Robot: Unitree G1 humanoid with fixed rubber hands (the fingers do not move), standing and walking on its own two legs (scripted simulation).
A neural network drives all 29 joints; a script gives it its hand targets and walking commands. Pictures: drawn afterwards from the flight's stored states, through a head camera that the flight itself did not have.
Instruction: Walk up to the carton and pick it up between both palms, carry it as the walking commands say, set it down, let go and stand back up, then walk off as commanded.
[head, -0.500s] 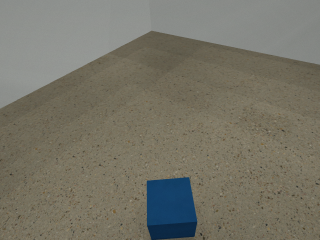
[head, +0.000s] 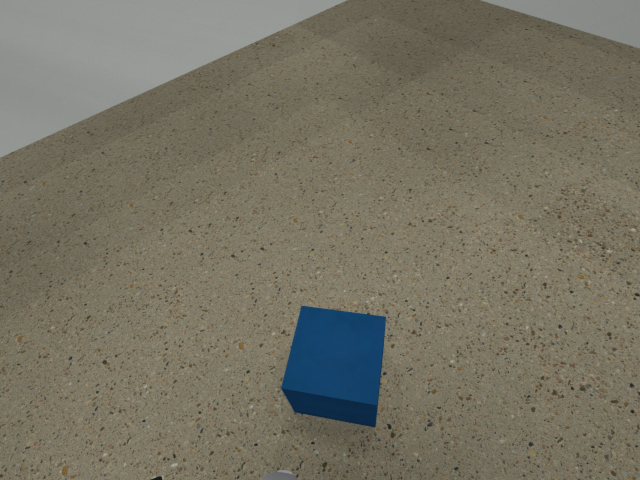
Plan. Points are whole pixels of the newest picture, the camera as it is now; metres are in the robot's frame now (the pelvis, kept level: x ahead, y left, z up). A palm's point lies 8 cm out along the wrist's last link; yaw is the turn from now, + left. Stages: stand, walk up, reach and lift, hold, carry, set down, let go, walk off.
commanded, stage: walk off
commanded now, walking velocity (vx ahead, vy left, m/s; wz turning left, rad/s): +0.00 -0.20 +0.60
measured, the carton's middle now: (338, 366) +0.50 +0.03 -0.65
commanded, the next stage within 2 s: none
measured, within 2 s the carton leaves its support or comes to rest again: neither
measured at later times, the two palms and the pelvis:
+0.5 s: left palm out of the picture -0.04 +0.22 -0.15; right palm out of the picture +0.10 -0.30 -0.15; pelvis -0.03 -0.06 -0.03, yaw +21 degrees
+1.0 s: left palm out of the picture -0.05 +0.08 -0.09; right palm (597, 392) +0.25 -0.37 -0.14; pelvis +0.04 -0.20 +0.00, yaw +39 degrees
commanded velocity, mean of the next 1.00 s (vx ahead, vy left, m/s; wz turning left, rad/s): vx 0.00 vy -0.20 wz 0.60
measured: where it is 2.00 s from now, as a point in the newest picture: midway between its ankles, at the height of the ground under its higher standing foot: outside the picture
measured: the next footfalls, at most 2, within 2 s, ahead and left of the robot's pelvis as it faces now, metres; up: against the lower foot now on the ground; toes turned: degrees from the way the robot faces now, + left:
left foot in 0.48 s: -0.05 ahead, +0.07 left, +0.00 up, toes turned +25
right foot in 0.78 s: +0.12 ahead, -0.22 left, +0.00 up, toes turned +27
